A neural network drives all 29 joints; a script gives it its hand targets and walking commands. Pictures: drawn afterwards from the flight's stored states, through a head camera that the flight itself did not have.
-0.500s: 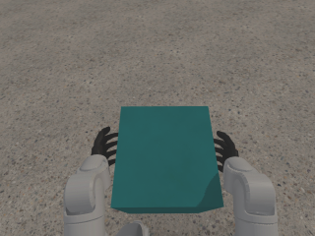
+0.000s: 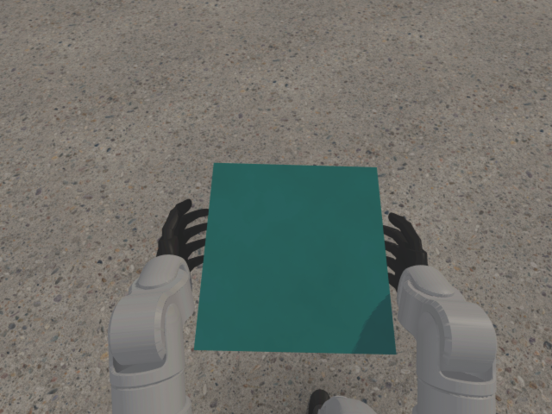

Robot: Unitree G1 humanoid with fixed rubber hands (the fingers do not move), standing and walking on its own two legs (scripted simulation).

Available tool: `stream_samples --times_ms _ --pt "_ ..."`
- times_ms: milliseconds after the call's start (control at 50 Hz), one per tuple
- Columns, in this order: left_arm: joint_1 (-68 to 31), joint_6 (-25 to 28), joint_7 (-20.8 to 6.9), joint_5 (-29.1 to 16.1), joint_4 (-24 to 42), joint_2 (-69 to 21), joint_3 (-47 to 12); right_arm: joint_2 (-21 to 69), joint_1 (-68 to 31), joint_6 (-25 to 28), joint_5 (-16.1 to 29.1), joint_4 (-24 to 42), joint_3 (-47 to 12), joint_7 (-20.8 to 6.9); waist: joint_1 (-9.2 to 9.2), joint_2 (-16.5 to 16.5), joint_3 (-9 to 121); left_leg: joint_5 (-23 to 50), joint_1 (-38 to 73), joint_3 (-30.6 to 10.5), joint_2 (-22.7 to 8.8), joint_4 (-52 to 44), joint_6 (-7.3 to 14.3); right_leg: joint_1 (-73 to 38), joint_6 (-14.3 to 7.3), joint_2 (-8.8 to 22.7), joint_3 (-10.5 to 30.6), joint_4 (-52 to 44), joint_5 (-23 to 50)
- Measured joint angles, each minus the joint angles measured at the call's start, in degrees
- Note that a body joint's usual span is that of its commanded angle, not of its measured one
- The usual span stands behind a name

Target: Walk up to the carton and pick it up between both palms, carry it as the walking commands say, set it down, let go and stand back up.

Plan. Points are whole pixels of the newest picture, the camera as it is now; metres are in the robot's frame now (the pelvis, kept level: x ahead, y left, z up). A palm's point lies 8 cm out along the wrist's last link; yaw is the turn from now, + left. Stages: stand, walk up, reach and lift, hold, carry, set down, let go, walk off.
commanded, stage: carry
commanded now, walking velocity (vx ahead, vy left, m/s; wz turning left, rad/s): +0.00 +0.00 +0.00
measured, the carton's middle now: (289, 270) +0.30 +0.00 +0.00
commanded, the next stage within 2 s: hold in 2.00 s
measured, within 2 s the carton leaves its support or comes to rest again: neither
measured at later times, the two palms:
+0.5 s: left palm (202, 222) +0.36 +0.12 +0.05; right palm (407, 238) +0.33 -0.17 +0.04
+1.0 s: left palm (185, 284) +0.27 +0.13 +0.05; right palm (414, 291) +0.25 -0.16 +0.04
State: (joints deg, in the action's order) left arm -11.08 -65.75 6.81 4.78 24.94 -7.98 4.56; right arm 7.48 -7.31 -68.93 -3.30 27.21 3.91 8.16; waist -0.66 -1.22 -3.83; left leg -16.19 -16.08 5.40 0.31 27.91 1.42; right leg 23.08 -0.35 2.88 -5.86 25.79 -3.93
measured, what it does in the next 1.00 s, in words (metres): stands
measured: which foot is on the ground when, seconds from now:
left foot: down 0.00-1.00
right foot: down 0.00-1.00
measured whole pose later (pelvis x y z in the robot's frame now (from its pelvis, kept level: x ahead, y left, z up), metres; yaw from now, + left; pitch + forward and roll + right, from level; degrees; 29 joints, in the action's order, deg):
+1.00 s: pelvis +0.00 -0.02 +0.00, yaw +0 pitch +0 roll +1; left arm -7.9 -46.4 4.0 9.5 -3.3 -7.5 5.6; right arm 7.3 -4.2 -49.9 -9.0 -0.8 4.2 4.8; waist 0.3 -1.5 6.4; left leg -16.1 -13.1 5.2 -1.2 29.2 0.4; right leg 18.7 -2.5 1.4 -7.1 28.4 -9.9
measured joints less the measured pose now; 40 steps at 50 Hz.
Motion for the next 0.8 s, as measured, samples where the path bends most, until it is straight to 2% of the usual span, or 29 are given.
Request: stream_samples --times_ms 40,80,100,140,220,300,360,480,560,620,700,800 --pt "0.6 1.3 -0.2 0.8 -2.2 0.1 0.0 0.1 -0.8 0.5 -0.9 -3.0 0.2 -0.8 0.16 2.2 2.0 -3.4 -0.3 -1.5 -1.7 3.9 -1.2 -1.6 -1.2 -1.6 -1.5 0.8 -3.6" --pt "0.1 2.1 -1.0 1.8 -6.1 0.0 0.4 0.0 -0.8 1.3 -2.0 -6.4 0.4 -1.4 0.6 1.9 4.7 -8.4 -0.5 -2.4 -1.2 4.4 -1.6 -2.7 -1.9 -1.8 -1.9 0.7 -6.8" --pt "-0.1 2.7 -1.4 2.2 -8.3 0.0 0.7 0.0 -0.8 1.8 -2.5 -8.3 0.4 -1.6 0.77 1.3 5.9 -6.8 0.0 -2.2 -1.1 2.6 -1.8 -3.1 -2.0 -1.7 -1.9 0.7 -7.7" --pt "0.0 3.5 -1.4 2.3 -10.5 0.0 0.7 0.1 -0.9 2.1 -2.9 -10.0 0.8 -1.7 0.68 1.4 7.6 2.4 0.9 -2.1 -2.1 1.4 -1.8 -3.7 -1.9 -2.2 -2.5 2.0 -9.1" --pt "0.6 4.2 -1.0 2.2 -11.6 0.1 0.3 0.0 0.2 3.6 -2.8 -11.6 0.7 -2.1 0.68 -0.3 10.1 -3.4 2.5 -1.7 -1.7 2.4 -1.7 -3.9 -1.6 -1.6 -2.1 4.9 -12.2" --pt "0.0 7.5 -2.1 4.4 -18.7 0.0 1.1 0.1 -0.9 7.2 -5.0 -19.2 1.3 -3.6 0.35 0.3 11.4 -2.6 2.8 -1.0 -1.8 3.7 -1.8 -4.1 -0.9 -1.6 -1.5 6.0 -11.4" --pt "0.1 9.8 -2.3 4.6 -21.8 0.1 1.1 0.0 0.2 9.5 -5.3 -21.5 1.5 -3.8 0.15 1.1 11.1 -1.6 2.6 -0.8 -1.8 4.9 -1.9 -4.4 -0.9 -1.5 -1.2 6.2 -10.9" --pt "0.2 14.5 -2.9 4.2 -22.6 0.0 0.8 -0.1 1.8 13.9 -4.5 -20.5 1.1 -2.7 -0.55 1.3 10.3 -5.2 2.0 -1.0 -2.1 3.8 -1.8 -3.2 -1.9 -1.9 -1.6 6.0 -13.6" --pt "1.5 17.0 -2.6 3.8 -22.9 0.2 0.5 -0.1 2.3 16.0 -4.3 -21.3 0.9 -2.7 -0.36 0.5 8.4 -5.3 1.6 -0.7 -1.9 4.6 -1.7 -1.7 -1.5 -1.5 -1.3 9.0 -13.1" --pt "4.2 16.1 -1.5 1.8 -19.1 0.5 -0.4 -0.2 4.3 15.2 -2.9 -18.1 -0.3 -1.8 -0.02 0.3 6.9 -3.7 1.4 -0.3 -1.8 5.8 -1.5 -2.4 -1.4 -1.4 -1.0 8.1 -12.3" --pt "4.9 16.2 -1.8 2.3 -18.6 0.6 -0.8 -0.2 5.0 15.9 -3.3 -18.2 -0.6 -2.2 0.14 1.3 7.4 -4.7 1.7 -0.5 -2.1 4.9 -1.5 -2.4 -2.2 -1.8 -1.2 7.6 -12.2" --pt "4.7 18.4 -2.5 3.3 -23.0 0.6 -0.3 -0.2 4.6 17.2 -4.5 -21.8 -0.4 -2.6 0.59 0.9 8.8 -3.1 2.7 -0.4 -1.8 3.0 -1.6 -3.2 -2.2 -1.6 -1.3 6.4 -10.5"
